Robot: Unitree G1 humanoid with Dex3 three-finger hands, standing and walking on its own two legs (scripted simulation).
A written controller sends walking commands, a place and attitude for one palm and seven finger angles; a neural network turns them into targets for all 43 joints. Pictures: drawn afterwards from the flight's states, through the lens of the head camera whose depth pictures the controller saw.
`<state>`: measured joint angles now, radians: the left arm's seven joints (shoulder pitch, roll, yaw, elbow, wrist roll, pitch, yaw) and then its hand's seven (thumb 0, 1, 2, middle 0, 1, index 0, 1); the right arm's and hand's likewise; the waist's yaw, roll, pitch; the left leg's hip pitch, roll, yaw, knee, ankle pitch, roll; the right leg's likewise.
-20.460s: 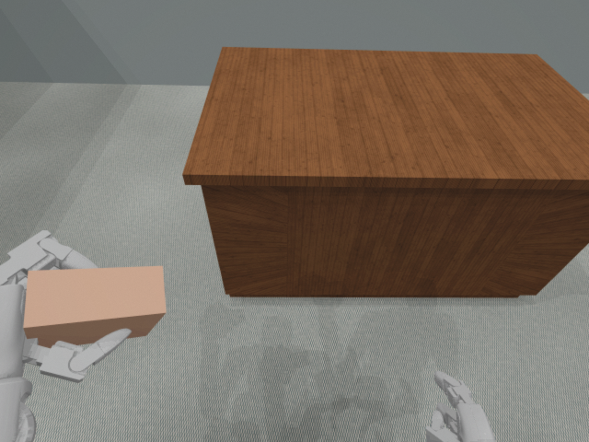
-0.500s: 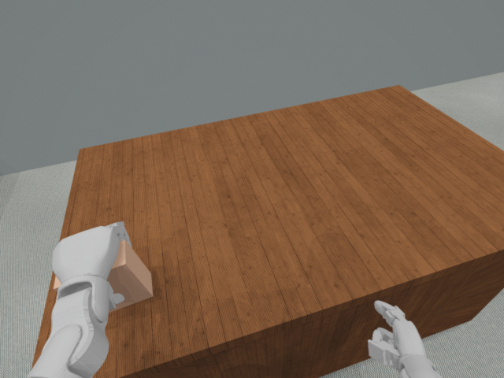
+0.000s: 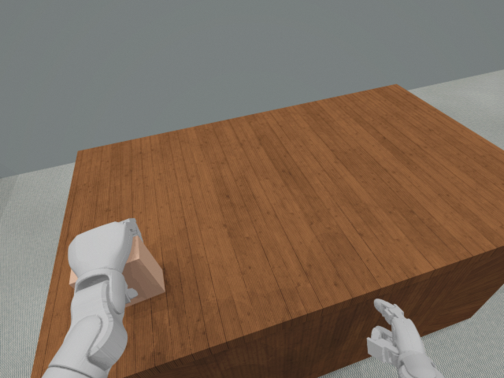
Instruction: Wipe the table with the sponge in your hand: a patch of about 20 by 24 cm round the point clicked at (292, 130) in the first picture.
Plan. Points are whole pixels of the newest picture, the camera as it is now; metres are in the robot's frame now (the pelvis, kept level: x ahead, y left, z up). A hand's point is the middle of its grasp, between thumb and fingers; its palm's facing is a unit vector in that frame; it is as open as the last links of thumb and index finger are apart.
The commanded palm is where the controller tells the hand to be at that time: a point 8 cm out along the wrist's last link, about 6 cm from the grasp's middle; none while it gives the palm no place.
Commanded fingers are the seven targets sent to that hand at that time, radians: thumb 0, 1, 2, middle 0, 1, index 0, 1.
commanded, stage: move the sponge above the wiping area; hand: left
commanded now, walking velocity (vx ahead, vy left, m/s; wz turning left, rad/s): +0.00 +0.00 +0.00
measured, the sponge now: (126, 281) +0.25 +0.27 +0.02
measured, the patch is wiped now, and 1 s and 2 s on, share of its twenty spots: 0.00 0.00 0.00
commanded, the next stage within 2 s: lower the sponge onto the table in 0.86 s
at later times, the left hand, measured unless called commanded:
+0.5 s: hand (114, 271) +0.25 +0.27 +0.05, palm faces -0.02 -0.12 -0.99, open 9.4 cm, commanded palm +0.21 +0.27 +0.12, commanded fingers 0.00 0.10 1.30 -1.20 -1.60 -1.20 -1.60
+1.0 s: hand (122, 283) +0.23 +0.26 +0.04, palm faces -0.08 -0.14 -0.99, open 9.4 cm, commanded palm +0.21 +0.26 +0.12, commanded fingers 0.00 0.10 1.30 -1.20 -1.60 -1.20 -1.60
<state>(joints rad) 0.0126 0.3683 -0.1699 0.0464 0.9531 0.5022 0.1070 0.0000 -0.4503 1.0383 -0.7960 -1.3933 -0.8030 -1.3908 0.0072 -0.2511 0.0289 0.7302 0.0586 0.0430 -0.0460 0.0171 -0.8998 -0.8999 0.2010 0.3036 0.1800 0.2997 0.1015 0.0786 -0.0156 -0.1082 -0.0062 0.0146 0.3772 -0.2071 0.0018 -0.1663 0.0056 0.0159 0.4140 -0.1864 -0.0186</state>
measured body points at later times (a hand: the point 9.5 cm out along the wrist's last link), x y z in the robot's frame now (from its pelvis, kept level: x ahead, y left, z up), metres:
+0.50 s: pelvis +0.00 +0.00 +0.00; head -0.02 -0.04 +0.45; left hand +0.24 +0.28 +0.11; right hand +0.24 -0.21 -0.08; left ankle +0.00 +0.12 -0.74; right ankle +0.03 -0.11 -0.74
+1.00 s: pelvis +0.00 +0.00 +0.00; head -0.02 -0.03 +0.45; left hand +0.23 +0.26 +0.09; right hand +0.24 -0.21 -0.08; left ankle +0.00 +0.12 -0.74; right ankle +0.03 -0.11 -0.74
